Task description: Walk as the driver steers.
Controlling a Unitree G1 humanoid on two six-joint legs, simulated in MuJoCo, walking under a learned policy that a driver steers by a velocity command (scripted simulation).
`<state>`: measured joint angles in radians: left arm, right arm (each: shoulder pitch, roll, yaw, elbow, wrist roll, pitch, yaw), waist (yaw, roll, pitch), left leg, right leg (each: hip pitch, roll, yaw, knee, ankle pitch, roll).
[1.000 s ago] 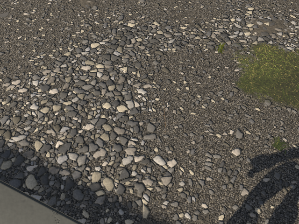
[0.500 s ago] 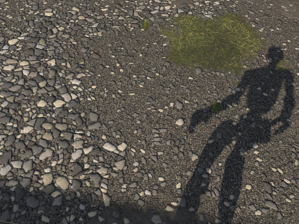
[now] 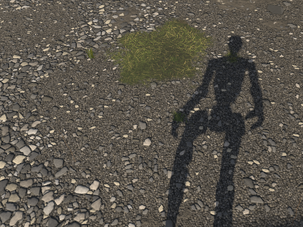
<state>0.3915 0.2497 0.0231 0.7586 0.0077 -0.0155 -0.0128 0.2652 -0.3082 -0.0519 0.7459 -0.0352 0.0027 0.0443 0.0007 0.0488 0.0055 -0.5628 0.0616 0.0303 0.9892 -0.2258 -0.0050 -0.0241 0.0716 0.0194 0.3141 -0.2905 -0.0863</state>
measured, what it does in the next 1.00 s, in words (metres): goes down, turning left: left foot, then right foot 0.18 m lower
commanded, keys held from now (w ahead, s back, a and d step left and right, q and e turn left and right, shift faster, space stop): w+q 0.96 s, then w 0.04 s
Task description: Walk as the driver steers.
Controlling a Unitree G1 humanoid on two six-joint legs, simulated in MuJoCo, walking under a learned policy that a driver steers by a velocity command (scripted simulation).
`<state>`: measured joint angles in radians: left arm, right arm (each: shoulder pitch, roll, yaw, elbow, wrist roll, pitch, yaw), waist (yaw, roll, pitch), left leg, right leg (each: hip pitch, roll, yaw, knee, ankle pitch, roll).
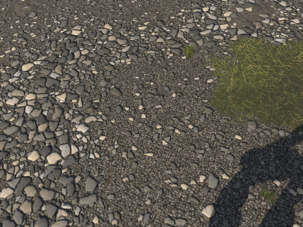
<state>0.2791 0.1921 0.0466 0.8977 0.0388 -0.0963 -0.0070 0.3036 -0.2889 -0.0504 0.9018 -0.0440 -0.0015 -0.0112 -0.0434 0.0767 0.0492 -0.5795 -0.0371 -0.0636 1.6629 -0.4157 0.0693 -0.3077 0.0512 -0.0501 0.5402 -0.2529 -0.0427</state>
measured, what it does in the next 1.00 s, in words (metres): walks ahead: left foot, then right foot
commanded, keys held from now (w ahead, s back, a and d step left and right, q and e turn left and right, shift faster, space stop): w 1.00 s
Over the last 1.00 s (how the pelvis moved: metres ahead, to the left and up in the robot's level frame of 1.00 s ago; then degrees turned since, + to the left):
0.57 0.03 -0.19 30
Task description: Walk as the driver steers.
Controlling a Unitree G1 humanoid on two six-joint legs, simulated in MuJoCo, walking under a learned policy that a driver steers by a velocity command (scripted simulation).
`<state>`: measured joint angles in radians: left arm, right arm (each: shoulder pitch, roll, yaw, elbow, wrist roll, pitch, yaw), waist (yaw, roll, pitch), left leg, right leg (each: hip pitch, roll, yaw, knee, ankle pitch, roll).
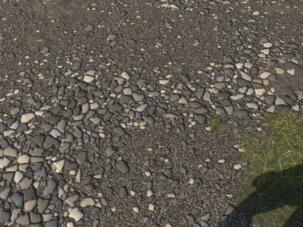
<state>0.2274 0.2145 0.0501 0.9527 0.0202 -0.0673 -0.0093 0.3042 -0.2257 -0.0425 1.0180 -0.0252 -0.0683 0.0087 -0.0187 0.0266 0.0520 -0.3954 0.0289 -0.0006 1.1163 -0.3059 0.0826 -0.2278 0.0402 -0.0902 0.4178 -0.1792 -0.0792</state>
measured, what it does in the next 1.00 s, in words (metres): walks ahead, turning right: left foot, then right foot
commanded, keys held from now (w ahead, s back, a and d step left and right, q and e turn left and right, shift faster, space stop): w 0.18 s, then w+e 0.80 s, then w+q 0.02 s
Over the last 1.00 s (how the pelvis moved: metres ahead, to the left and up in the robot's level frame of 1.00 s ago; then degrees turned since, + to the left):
0.48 -0.03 0.01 6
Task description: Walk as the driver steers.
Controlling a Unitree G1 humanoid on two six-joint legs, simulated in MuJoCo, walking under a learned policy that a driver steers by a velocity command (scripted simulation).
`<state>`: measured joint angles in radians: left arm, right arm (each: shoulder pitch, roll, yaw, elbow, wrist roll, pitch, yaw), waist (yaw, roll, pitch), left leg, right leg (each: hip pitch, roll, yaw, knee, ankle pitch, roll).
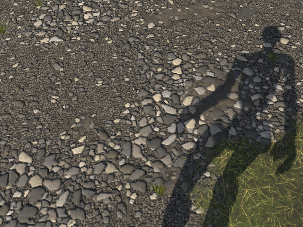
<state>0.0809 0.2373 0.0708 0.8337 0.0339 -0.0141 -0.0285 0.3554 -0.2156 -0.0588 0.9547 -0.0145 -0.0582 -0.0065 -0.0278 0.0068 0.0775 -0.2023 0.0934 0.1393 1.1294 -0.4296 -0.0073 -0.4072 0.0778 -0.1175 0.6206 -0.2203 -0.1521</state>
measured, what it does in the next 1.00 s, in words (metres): walks ahead, turning left: left foot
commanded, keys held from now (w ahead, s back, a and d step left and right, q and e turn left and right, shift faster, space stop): w+q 1.00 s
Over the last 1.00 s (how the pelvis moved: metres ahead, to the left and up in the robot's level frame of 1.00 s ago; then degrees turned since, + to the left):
0.48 -0.04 -0.02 -25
